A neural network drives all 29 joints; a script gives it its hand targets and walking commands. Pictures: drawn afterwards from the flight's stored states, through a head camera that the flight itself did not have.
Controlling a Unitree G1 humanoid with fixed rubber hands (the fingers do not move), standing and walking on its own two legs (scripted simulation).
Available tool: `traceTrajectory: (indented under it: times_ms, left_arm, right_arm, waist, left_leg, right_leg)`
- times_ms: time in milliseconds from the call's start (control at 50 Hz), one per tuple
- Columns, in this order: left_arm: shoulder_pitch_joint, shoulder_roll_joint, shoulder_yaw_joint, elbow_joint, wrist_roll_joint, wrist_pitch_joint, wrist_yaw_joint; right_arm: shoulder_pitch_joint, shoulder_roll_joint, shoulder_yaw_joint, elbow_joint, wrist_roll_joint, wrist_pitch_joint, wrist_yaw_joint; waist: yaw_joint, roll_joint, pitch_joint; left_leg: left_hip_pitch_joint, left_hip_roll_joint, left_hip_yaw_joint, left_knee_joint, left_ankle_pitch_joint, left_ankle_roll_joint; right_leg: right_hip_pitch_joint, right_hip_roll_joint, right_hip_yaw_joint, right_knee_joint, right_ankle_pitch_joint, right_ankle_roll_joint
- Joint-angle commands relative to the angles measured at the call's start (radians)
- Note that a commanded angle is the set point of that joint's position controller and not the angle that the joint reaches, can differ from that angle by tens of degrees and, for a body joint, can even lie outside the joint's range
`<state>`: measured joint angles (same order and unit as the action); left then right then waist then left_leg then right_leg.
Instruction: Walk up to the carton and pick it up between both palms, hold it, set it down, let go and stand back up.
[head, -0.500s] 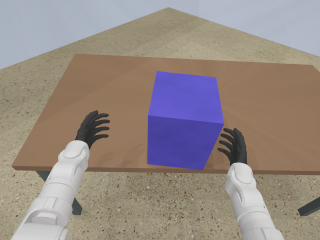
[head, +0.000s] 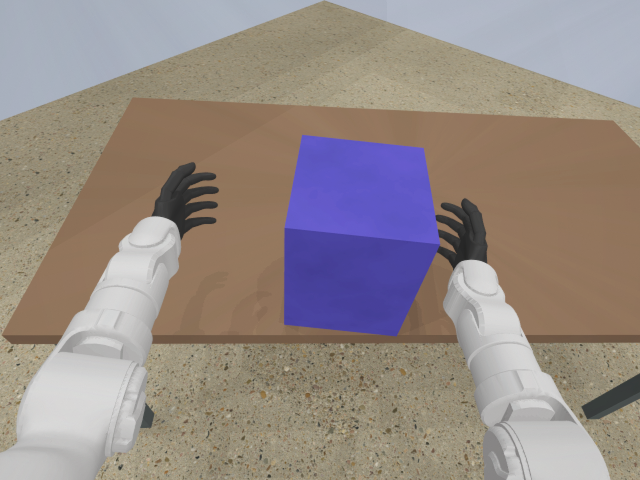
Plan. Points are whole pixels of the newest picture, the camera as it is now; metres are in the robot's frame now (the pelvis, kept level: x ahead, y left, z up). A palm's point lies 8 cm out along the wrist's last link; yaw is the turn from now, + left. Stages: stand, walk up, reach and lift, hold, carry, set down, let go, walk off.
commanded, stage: reach and lift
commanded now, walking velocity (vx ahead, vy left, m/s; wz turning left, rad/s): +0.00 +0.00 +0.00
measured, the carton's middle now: (351, 239) +0.51 -0.07 -0.02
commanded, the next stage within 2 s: none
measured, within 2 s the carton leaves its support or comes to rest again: neither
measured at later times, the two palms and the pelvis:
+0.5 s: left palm (181, 175) +0.48 +0.18 +0.14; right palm (473, 211) +0.43 -0.20 +0.13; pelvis +0.00 -0.01 +0.00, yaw +1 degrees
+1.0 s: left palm (198, 224) +0.47 +0.17 +0.06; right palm (460, 244) +0.42 -0.20 +0.08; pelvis +0.00 -0.02 -0.01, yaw +2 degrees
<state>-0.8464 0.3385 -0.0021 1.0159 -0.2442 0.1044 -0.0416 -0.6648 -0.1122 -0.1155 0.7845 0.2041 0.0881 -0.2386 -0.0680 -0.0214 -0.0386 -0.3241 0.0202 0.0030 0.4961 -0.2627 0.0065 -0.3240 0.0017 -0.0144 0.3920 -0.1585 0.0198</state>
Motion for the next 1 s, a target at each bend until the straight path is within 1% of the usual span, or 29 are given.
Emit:
traceTrajectory:
  times_ms: [0, 60, 80, 100, 140, 160, 200, 240, 280, 300, 340, 400, 440, 480, 520, 540, 600, 620, 640, 660, 680, 700, 740, 840, 900, 980]
  left_arm:
    - [-0.563, 0.164, 0.027, -0.175, -0.003, -0.057, 0.005]
    - [-0.615, 0.18, 0.022, -0.12, -0.013, -0.057, 0.005]
    - [-0.639, 0.186, 0.013, -0.092, -0.018, -0.056, 0.006]
    - [-0.648, 0.182, 0.009, -0.092, -0.02, -0.059, 0.009]
    - [-0.691, 0.187, 0.003, -0.097, -0.031, -0.067, 0.014]
    - [-0.707, 0.187, -0.002, -0.078, -0.034, -0.068, 0.014]
    - [-0.74, 0.192, -0.015, -0.021, -0.037, -0.067, 0.013]
    - [-0.765, 0.197, -0.033, 0.014, -0.053, -0.073, 0.014]
    - [-0.796, 0.202, -0.047, 0.03, -0.068, -0.084, 0.015]
    - [-0.82, 0.197, -0.057, 0.047, -0.07, -0.086, 0.016]
    - [-0.842, 0.199, -0.072, 0.099, -0.083, -0.093, 0.013]
    - [-0.86, 0.2, -0.084, 0.145, -0.084, -0.105, 0.01]
    - [-0.878, 0.205, -0.085, 0.145, -0.087, -0.118, 0.008]
    - [-0.888, 0.213, -0.078, 0.173, -0.076, -0.123, 0.008]
    - [-0.881, 0.214, -0.077, 0.191, -0.071, -0.131, 0.006]
    - [-0.883, 0.212, -0.076, 0.194, -0.068, -0.136, 0.004]
    - [-0.872, 0.215, -0.068, 0.225, -0.058, -0.153, -0.001]
    - [-0.865, 0.221, -0.059, 0.234, -0.056, -0.163, -0.004]
    - [-0.86, 0.222, -0.062, 0.231, -0.056, -0.174, -0.005]
    - [-0.863, 0.226, -0.069, 0.195, -0.042, -0.192, 0.001]
    - [-0.827, 0.209, -0.073, 0.252, -0.044, -0.199, -0.001]
    - [-0.799, 0.202, -0.069, 0.276, -0.041, -0.211, -0.007]
    - [-0.773, 0.199, -0.073, 0.307, -0.042, -0.247, -0.015]
    - [-0.811, 0.194, -0.089, 0.315, -0.062, -0.333, -0.007]
    - [-0.827, 0.19, -0.089, 0.312, -0.063, -0.372, -0.002]
    - [-0.835, 0.176, -0.097, 0.343, -0.063, -0.41, 0.004]
  right_arm:
    - [-0.508, -0.114, 0.002, -0.187, 0.001, -0.052, 0.016]
    - [-0.573, -0.133, 0.005, -0.169, 0.01, -0.044, 0.018]
    - [-0.596, -0.139, 0.001, -0.151, 0.01, -0.039, 0.018]
    - [-0.598, -0.139, -0.002, -0.141, 0.014, -0.037, 0.019]
    - [-0.635, -0.147, -0.009, -0.143, 0.014, -0.041, 0.019]
    - [-0.649, -0.149, -0.006, -0.125, 0.017, -0.038, 0.02]
    - [-0.681, -0.155, -0.004, -0.071, 0.02, -0.025, 0.023]
    - [-0.71, -0.162, -0.011, -0.06, 0.02, -0.019, 0.023]
    - [-0.741, -0.165, -0.016, -0.065, 0.017, -0.02, 0.022]
    - [-0.76, -0.169, -0.018, -0.045, 0.016, -0.017, 0.023]
    - [-0.785, -0.168, -0.022, -0.012, 0.011, -0.012, 0.023]
    - [-0.807, -0.166, -0.018, 0.025, 0.011, -0.011, 0.021]
    - [-0.822, -0.166, -0.022, 0.02, 0.012, -0.018, 0.021]
    - [-0.833, -0.159, -0.013, 0.044, 0.013, -0.019, 0.018]
    - [-0.831, -0.157, -0.01, 0.05, 0.014, -0.025, 0.016]
    - [-0.829, -0.156, -0.016, 0.056, 0.01, -0.029, 0.013]
    - [-0.815, -0.139, -0.005, 0.072, 0.009, -0.039, 0.012]
    - [-0.813, -0.138, -0.005, 0.064, 0.006, -0.045, 0.013]
    - [-0.805, -0.134, -0.009, 0.059, 0.001, -0.053, 0.011]
    - [-0.811, -0.108, 0.012, 0.105, 0.027, -0.055, 0.01]
    - [-0.796, -0.103, 0.026, 0.143, 0.03, -0.06, 0.012]
    - [-0.764, -0.096, 0.04, 0.179, 0.036, -0.066, 0.013]
    - [-0.742, -0.079, 0.058, 0.204, 0.044, -0.085, 0.017]
    - [-0.757, -0.067, 0.045, 0.197, 0.021, -0.145, 0.038]
    - [-0.757, -0.058, 0.027, 0.195, -0.002, -0.179, 0.048]
    - [-0.769, -0.061, 0.007, 0.204, -0.024, -0.218, 0.055]
  waist:
    - [0.009, 0.108, -0.627]
    - [0.006, 0.085, -0.637]
    - [0.004, 0.089, -0.635]
    - [0.004, 0.103, -0.65]
    - [-0.002, 0.111, -0.696]
    - [-0.004, 0.115, -0.699]
    - [-0.008, 0.118, -0.671]
    - [-0.015, 0.112, -0.681]
    - [-0.021, 0.115, -0.714]
    - [-0.024, 0.132, -0.716]
    - [-0.035, 0.119, -0.712]
    - [-0.04, 0.122, -0.723]
    - [-0.041, 0.128, -0.758]
    - [-0.04, 0.133, -0.766]
    - [-0.041, 0.123, -0.77]
    - [-0.047, 0.125, -0.779]
    - [-0.046, 0.116, -0.765]
    - [-0.042, 0.105, -0.779]
    - [-0.046, 0.1, -0.78]
    - [-0.075, 0.143, -0.831]
    - [-0.068, 0.141, -0.777]
    - [-0.069, 0.13, -0.739]
    - [-0.064, 0.121, -0.71]
    - [-0.06, 0.137, -0.759]
    - [-0.06, 0.139, -0.813]
    - [-0.066, 0.147, -0.868]
  left_leg:
    - [0.161, -0.034, 0.033, -0.011, 0.446, -0.085]
    - [0.144, -0.036, 0.03, -0.01, 0.443, -0.082]
    - [0.134, -0.035, 0.028, -0.014, 0.428, -0.082]
    - [0.14, -0.034, 0.027, -0.01, 0.437, -0.086]
    - [0.155, -0.034, 0.025, 0.004, 0.471, -0.093]
    - [0.156, -0.034, 0.022, 0.009, 0.484, -0.093]
    - [0.144, -0.033, 0.019, 0.004, 0.459, -0.092]
    - [0.12, -0.033, 0.016, -0.004, 0.419, -0.09]
    - [0.121, -0.033, 0.015, 0.004, 0.431, -0.093]
    - [0.131, -0.032, 0.012, 0.004, 0.429, -0.097]
    - [0.115, -0.032, 0.01, 0.003, 0.405, -0.094]
    - [0.097, -0.034, 0.005, 0.006, 0.416, -0.094]
    - [0.094, -0.035, 0.006, 0.012, 0.439, -0.098]
    - [0.086, -0.039, 0.007, 0.014, 0.449, -0.097]
    - [0.07, -0.041, 0.007, 0.01, 0.449, -0.094]
    - [0.073, -0.04, 0.009, 0.009, 0.452, -0.096]
    - [0.029, -0.045, 0.013, 0.001, 0.435, -0.089]
    - [0.008, -0.047, 0.016, -0.006, 0.416, -0.084]
    - [-0.009, -0.048, 0.017, -0.011, 0.406, -0.082]
    - [0.022, -0.035, 0.021, -0.018, 0.429, -0.067]
    - [0.03, -0.03, 0.016, -0.004, 0.453, -0.068]
    - [0.013, -0.032, 0.012, -0.007, 0.43, -0.061]
    - [-0.029, -0.032, 0.01, -0.018, 0.39, -0.049]
    - [-0.049, -0.029, 0.009, 0.006, 0.353, -0.053]
    - [-0.093, -0.033, 0.013, 0.03, 0.334, -0.051]
    - [-0.159, -0.031, 0.014, 0.064, 0.32, -0.056]
  right_leg:
    - [0.283, 0.039, -0.045, 0.028, 0.355, -0.003]
    - [0.287, 0.039, -0.044, 0.032, 0.376, 0.003]
    - [0.277, 0.038, -0.045, 0.032, 0.361, 0.002]
    - [0.267, 0.039, -0.046, 0.034, 0.364, 0.0]
    - [0.255, 0.042, -0.05, 0.039, 0.391, 0.0]
    - [0.25, 0.042, -0.051, 0.041, 0.401, -0.001]
    - [0.235, 0.038, -0.051, 0.037, 0.376, -0.005]
    - [0.221, 0.037, -0.051, 0.037, 0.347, -0.005]
    - [0.215, 0.037, -0.055, 0.046, 0.368, -0.002]
    - [0.199, 0.038, -0.056, 0.044, 0.359, -0.008]
    - [0.186, 0.035, -0.058, 0.041, 0.339, -0.008]
    - [0.188, 0.033, -0.058, 0.05, 0.364, -0.008]
    - [0.196, 0.032, -0.059, 0.059, 0.401, -0.005]
    - [0.207, 0.031, -0.057, 0.065, 0.426, -0.004]
    - [0.226, 0.029, -0.054, 0.069, 0.448, -0.002]
    - [0.228, 0.029, -0.053, 0.068, 0.458, 0.0]
    - [0.257, 0.022, -0.046, 0.075, 0.47, 0.002]
    - [0.274, 0.018, -0.041, 0.078, 0.472, 0.004]
    - [0.289, 0.016, -0.038, 0.084, 0.481, 0.006]
    - [0.247, 0.005, -0.026, 0.083, 0.491, -0.01]
    - [0.233, 0.007, -0.028, 0.089, 0.493, -0.016]
    - [0.22, 0.002, -0.026, 0.083, 0.461, -0.015]
    - [0.204, -0.008, -0.026, 0.086, 0.416, -0.014]
    - [0.125, -0.017, -0.038, 0.11, 0.353, -0.017]
    - [0.116, -0.024, -0.036, 0.141, 0.356, -0.012]
    - [0.096, -0.03, -0.034, 0.193, 0.36, -0.01]
